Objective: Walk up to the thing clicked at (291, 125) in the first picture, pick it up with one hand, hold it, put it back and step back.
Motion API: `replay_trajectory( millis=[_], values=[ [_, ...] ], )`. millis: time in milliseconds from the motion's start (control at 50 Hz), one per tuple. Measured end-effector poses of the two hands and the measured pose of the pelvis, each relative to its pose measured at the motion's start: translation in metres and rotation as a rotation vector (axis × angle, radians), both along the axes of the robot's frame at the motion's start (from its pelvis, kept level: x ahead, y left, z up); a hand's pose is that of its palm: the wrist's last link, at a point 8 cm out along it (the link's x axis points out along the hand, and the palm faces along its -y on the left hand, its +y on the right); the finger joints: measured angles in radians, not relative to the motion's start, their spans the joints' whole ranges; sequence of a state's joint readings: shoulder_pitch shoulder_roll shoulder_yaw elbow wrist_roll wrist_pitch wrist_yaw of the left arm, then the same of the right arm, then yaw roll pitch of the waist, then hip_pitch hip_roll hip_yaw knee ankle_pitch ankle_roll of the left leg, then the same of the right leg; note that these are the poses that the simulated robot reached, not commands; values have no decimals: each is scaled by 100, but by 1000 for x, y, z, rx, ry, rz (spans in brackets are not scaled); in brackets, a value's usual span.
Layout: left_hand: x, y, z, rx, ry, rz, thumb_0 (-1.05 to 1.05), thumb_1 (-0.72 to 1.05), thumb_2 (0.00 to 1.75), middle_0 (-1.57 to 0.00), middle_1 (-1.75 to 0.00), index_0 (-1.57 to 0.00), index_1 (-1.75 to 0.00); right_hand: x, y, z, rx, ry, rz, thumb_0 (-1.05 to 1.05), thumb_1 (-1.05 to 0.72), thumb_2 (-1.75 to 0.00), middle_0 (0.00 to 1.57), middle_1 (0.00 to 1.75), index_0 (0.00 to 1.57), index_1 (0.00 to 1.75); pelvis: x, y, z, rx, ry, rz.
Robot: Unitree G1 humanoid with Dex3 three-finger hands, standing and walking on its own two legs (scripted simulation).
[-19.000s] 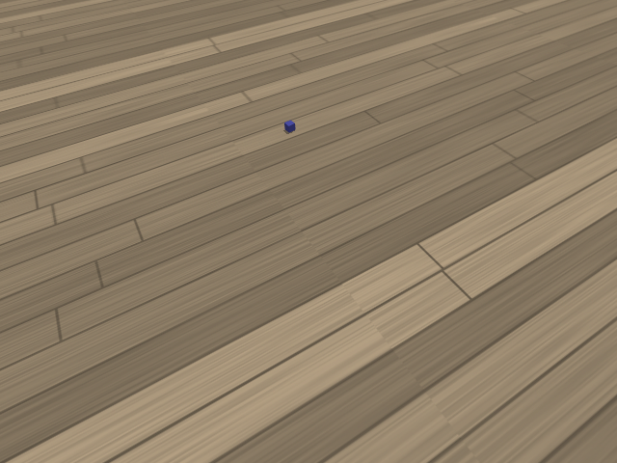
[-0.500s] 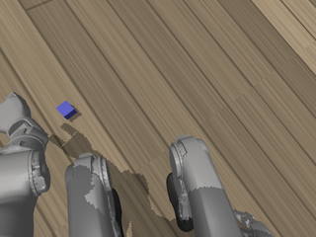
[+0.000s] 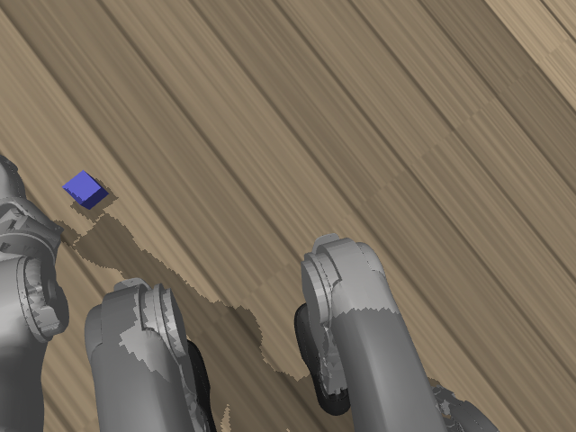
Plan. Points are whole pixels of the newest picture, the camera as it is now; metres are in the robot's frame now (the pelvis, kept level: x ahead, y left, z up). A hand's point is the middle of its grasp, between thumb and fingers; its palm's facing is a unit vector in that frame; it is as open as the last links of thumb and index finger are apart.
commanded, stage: rise first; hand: left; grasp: from above
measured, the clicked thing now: (86, 190) +0.50 +0.27 -0.30
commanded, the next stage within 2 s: approach in 1.80 s
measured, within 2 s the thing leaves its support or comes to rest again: neither
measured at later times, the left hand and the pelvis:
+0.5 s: hand (29, 203) +0.46 +0.31 -0.18, palm faces -0.29 -0.30 -0.91, open 11.9 cm; pelvis +0.00 +0.00 -0.01, yaw -1 degrees
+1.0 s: hand (32, 193) +0.47 +0.30 -0.18, palm faces -0.29 -0.29 -0.91, open 11.8 cm; pelvis +0.00 +0.00 -0.01, yaw -2 degrees
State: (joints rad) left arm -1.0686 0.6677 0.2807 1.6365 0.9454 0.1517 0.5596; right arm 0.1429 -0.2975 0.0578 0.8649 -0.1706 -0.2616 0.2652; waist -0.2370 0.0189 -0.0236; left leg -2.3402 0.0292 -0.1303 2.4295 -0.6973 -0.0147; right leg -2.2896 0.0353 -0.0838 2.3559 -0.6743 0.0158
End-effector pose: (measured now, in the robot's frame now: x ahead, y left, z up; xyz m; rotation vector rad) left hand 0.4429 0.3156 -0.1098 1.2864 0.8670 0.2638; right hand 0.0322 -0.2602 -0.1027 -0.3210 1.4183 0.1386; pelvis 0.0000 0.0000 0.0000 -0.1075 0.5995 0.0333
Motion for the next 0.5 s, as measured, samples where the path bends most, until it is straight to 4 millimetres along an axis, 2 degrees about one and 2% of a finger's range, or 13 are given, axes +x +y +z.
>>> replay_trajectory(
  millis=[500],
  values=[
    [14, -3, -14, -3, 2, -27, 0, -19, 69, -42, -75, -43, -75, -17, 0, 7, -1, 36, 14, 0, -91, -90, 20, 30, 19, 30, -1, 2, -7, -19, -16, -11]
  ],
)
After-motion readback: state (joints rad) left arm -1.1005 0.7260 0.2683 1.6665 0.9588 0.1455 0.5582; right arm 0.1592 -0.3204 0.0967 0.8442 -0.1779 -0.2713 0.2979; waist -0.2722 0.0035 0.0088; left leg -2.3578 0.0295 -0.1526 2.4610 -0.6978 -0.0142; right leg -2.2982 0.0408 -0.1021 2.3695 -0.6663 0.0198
